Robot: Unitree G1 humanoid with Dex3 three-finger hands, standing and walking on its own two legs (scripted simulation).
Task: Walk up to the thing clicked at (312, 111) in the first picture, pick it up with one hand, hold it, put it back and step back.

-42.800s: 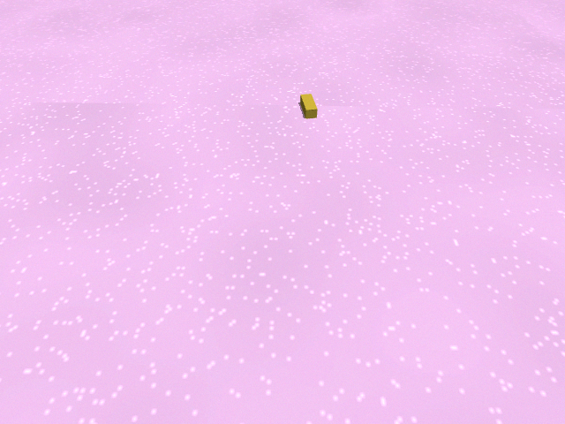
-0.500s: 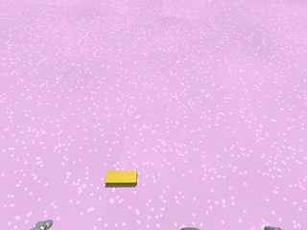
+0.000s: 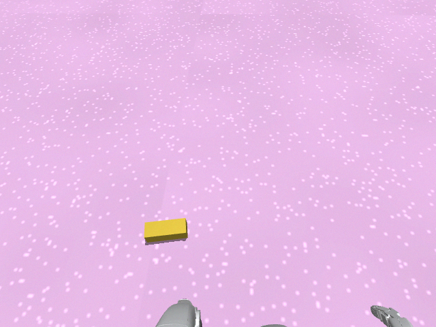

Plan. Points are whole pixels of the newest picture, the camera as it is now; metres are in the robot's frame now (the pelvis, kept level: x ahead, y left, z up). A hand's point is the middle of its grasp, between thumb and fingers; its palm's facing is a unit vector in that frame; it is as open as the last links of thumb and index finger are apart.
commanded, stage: step back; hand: left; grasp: from above
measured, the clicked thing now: (166, 230) +0.59 +0.26 -0.72
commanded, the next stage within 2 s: none
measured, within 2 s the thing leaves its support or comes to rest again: neither
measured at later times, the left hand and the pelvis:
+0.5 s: hand out of the picture -0.05 +0.27 -0.13, palm faces +0.07 -0.92 -0.37, open 7.3 cm; pelvis -0.15 -0.01 +0.01, yaw +3 degrees
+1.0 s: hand out of the picture -0.23 +0.25 -0.13, palm faces +0.09 -0.90 -0.44, open 7.3 cm; pelvis -0.33 -0.04 +0.00, yaw +6 degrees
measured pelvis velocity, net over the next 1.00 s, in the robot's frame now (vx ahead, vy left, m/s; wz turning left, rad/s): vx -0.33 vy -0.04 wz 0.10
